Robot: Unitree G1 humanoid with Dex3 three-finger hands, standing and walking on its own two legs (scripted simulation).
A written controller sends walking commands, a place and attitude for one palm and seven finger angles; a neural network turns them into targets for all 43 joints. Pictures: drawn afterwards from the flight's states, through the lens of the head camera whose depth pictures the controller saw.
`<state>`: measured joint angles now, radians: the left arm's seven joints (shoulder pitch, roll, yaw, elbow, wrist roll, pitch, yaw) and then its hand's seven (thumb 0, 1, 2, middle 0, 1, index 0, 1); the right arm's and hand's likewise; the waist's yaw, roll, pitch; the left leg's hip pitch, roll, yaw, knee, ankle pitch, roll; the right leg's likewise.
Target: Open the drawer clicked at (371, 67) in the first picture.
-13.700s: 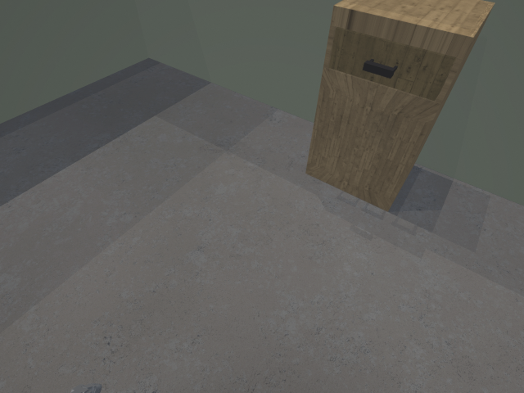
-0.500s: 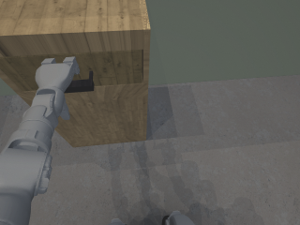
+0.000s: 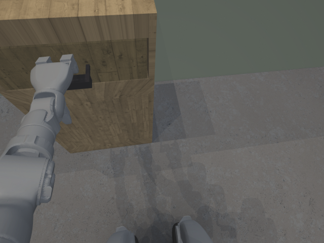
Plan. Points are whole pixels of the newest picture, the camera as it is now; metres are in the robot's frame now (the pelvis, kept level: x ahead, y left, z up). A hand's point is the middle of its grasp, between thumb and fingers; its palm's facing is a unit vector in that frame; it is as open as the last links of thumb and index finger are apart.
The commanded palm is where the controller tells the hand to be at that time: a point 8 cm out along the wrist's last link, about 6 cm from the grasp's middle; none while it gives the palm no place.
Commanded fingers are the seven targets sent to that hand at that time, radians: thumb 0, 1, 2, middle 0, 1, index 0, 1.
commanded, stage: lower the fingers behind the handle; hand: left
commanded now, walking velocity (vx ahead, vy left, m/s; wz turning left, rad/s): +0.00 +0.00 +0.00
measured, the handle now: (70, 75) +0.57 +0.20 -0.01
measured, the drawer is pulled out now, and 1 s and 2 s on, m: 0.00 0.00 0.00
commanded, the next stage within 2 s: lift the fingers back up to retry in 0.84 s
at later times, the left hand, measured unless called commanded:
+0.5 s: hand (62, 87) +0.53 +0.22 +0.01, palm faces -0.04 +0.02 -1.00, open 13.8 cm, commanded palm +0.52 +0.21 +0.03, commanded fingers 0.00 -0.50 0.30 -0.30 -1.20 -0.30 -1.20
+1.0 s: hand (62, 87) +0.52 +0.21 +0.01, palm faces -0.05 +0.01 -1.00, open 13.8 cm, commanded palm +0.51 +0.20 +0.04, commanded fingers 0.00 -0.50 0.30 -0.30 -1.20 -0.30 -1.20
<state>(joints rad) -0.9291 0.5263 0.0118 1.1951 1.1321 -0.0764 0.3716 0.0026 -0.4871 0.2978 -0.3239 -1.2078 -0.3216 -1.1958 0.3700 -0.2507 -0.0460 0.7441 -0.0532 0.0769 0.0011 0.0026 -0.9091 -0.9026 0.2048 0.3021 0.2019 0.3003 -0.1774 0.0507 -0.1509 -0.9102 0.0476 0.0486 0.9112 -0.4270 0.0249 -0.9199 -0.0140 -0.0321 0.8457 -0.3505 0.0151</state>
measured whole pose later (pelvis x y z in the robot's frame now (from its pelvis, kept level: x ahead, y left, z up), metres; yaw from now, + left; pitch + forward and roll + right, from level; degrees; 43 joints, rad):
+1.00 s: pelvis -0.04 +0.00 -0.04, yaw +0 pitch +28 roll -2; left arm -1.14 0.65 -0.04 1.24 1.11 -0.04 0.27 0.00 -0.49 0.30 -0.33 -1.38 -0.32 -1.20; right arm 0.38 -0.27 0.00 0.68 -0.02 0.04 -0.03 0.00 -0.91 -0.90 0.20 0.30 0.20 0.30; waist -0.22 0.07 -0.13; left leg -1.16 0.05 0.02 1.11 -0.44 0.03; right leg -1.16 -0.01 -0.05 1.04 -0.37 0.01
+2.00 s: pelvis +0.03 +0.00 +0.02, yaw +1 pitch +20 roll -2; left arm -0.85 0.48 -0.04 1.07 1.09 -0.06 0.31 0.00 -0.49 0.30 -0.32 -1.20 -0.32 -1.20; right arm 0.33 -0.25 -0.06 0.72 -0.03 0.10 0.00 0.00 -0.91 -0.90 0.20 0.30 0.20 0.30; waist -0.11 0.06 -0.13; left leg -0.70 0.04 0.04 0.75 -0.40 0.02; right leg -0.71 -0.01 -0.04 0.69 -0.33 0.01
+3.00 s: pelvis +0.01 +0.00 +0.02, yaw +0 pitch +22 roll -2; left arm -0.97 0.52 -0.04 1.19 1.11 -0.03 0.31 0.00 -0.49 0.30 -0.32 -1.20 -0.33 -1.21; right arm 0.37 -0.25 -0.04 0.74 -0.03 0.06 -0.02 0.00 -0.91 -0.90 0.21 0.30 0.20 0.30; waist -0.16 0.05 -0.13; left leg -0.78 0.04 0.05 0.79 -0.40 0.02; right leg -0.79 -0.01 -0.03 0.72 -0.32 0.02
